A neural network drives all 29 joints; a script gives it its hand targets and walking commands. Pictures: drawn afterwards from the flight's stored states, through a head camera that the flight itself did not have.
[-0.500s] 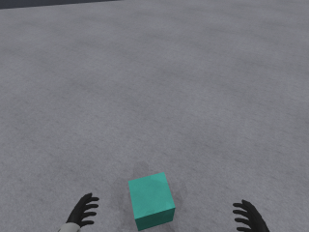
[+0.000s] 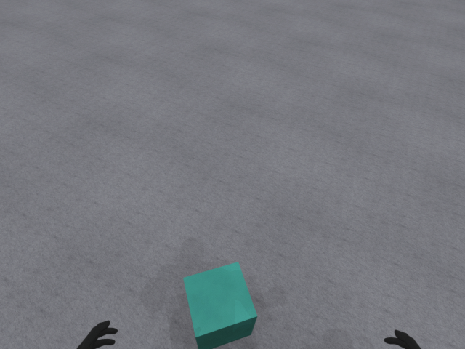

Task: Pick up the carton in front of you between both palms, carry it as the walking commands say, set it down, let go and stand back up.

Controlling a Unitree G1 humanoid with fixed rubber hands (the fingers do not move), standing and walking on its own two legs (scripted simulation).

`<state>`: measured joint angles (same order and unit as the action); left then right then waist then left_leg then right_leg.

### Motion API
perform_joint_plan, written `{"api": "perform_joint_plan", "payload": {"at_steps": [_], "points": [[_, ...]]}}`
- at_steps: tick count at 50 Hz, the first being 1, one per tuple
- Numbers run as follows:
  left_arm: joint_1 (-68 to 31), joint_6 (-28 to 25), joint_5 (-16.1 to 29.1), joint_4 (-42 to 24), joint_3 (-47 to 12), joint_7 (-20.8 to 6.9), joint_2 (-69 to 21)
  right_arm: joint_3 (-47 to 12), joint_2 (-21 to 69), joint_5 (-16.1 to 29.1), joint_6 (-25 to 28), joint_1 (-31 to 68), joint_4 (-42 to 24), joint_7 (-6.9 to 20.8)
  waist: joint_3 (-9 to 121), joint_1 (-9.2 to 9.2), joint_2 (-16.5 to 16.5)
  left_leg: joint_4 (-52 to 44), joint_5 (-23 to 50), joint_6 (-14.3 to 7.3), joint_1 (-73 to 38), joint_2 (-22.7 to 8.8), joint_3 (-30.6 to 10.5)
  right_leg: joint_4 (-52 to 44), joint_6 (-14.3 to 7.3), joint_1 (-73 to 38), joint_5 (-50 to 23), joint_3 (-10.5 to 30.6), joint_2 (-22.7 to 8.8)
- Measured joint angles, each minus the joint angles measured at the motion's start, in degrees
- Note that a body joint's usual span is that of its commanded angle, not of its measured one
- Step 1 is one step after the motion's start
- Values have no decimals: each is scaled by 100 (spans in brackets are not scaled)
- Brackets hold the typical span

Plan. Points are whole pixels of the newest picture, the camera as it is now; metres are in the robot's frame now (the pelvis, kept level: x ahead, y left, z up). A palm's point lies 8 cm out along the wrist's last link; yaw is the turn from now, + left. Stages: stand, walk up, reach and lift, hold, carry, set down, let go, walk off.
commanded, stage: stand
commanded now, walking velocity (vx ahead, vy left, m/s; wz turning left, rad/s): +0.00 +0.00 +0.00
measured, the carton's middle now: (218, 307) +0.40 +0.06 -0.65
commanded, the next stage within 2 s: none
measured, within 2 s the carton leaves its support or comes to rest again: neither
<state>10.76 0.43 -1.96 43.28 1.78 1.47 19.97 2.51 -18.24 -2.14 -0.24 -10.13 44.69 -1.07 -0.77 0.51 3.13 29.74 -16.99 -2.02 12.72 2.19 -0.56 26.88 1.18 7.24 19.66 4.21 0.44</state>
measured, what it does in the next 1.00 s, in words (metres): stands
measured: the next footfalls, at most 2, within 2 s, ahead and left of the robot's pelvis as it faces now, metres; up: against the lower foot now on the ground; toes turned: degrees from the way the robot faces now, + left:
none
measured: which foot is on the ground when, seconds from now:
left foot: down 0.00-1.00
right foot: down 0.00-1.00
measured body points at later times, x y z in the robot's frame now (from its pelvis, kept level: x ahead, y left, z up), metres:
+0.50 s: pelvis -0.01 +0.00 +0.01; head -0.01 +0.02 +0.46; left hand +0.10 +0.30 -0.12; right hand +0.10 -0.31 -0.09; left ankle -0.01 +0.10 -0.74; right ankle -0.06 -0.14 -0.74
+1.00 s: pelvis -0.03 +0.00 +0.01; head -0.03 +0.01 +0.46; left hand +0.07 +0.31 -0.12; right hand +0.08 -0.32 -0.10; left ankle -0.01 +0.10 -0.74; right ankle -0.06 -0.14 -0.74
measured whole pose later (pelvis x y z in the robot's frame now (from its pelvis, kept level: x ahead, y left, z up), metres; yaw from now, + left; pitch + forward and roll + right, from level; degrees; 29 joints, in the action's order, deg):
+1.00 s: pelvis -0.03 +0.00 +0.01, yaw +0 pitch -2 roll +0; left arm 8.8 -0.6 -1.3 56.6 0.6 0.9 22.2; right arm 0.9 -21.0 -1.1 0.6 -6.7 58.3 -0.7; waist -1.5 0.2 1.8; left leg 21.9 -10.9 -1.7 8.8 1.7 -0.4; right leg 19.3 1.3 3.7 13.6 4.2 0.3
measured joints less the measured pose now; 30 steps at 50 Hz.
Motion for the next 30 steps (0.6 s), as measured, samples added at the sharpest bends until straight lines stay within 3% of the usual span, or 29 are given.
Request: {"api": "perform_joint_plan", "payload": {"at_steps": [30], "points": [[-108, -77, 38, 932, -100, -19, 155, -113, -193, 66, 53, 246, 972, 20, -41, -28, -89, -552, 399, 10, -342, -29, 24, -546, 10, -325, -410, -1, -23]]}}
